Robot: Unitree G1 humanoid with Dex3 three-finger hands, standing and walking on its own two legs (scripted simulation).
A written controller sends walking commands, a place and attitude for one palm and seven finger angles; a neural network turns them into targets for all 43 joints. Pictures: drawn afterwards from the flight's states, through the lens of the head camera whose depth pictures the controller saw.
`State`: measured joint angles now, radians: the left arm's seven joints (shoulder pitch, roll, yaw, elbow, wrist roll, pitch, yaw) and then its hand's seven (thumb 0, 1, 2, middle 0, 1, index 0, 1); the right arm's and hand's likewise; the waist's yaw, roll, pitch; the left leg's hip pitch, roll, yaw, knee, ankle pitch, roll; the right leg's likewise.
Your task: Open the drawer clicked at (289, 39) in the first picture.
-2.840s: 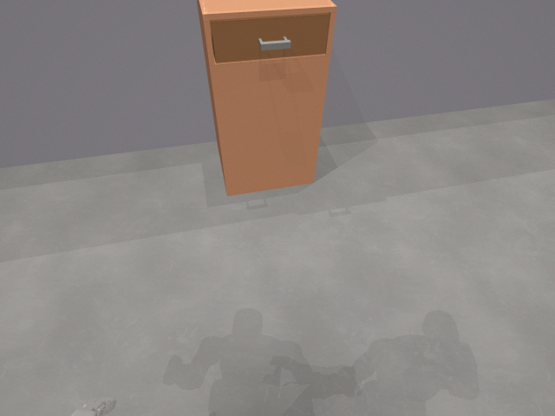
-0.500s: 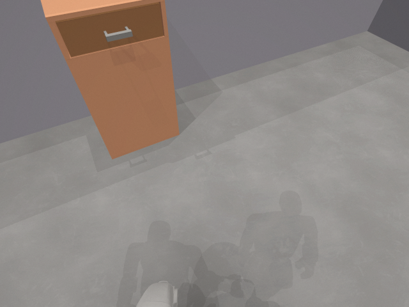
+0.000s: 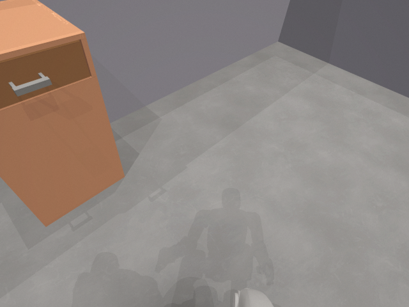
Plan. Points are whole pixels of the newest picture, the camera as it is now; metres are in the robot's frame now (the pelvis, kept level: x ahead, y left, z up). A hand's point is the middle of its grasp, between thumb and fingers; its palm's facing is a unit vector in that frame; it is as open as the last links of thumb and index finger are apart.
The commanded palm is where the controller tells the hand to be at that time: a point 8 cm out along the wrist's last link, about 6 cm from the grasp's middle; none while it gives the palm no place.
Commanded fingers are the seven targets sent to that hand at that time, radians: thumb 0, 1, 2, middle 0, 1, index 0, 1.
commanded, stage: walk to a spot facing it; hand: left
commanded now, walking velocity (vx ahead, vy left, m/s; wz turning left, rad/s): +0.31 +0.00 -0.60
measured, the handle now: (29, 83) +0.71 +0.63 -0.01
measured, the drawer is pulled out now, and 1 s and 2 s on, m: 0.00 0.00 0.00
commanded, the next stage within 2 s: turn to face it in 0.62 s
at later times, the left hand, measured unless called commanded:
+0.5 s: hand (187, 223) +0.37 +0.07 -0.18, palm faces -0.32 -0.93 -0.17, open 7.3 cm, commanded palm none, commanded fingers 0.00 0.90 0.90 -0.20 -0.30 -0.20 -0.30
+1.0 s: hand (175, 196) +0.46 +0.12 -0.19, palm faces -0.31 -0.94 -0.15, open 7.4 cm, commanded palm none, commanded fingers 0.00 0.90 0.90 -0.20 -0.30 -0.20 -0.30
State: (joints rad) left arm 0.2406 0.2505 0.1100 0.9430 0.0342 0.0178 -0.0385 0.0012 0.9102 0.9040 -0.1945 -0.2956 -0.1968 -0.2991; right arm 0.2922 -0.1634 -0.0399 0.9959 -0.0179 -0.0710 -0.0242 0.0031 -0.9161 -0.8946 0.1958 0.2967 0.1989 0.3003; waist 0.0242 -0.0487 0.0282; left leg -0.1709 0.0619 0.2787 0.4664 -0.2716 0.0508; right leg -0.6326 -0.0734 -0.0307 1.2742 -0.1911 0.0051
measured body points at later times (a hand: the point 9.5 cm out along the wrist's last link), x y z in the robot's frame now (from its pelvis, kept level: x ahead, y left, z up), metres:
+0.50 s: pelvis +0.20 -0.07 -0.02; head +0.25 -0.08 +0.43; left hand +0.38 +0.12 -0.16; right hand +0.10 -0.27 -0.17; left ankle +0.14 +0.10 -0.62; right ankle +0.23 -0.13 -0.74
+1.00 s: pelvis +0.38 -0.05 +0.00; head +0.41 -0.02 +0.44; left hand +0.47 +0.17 -0.18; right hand +0.39 -0.29 -0.13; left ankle +0.45 +0.00 -0.74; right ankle +0.27 -0.15 -0.68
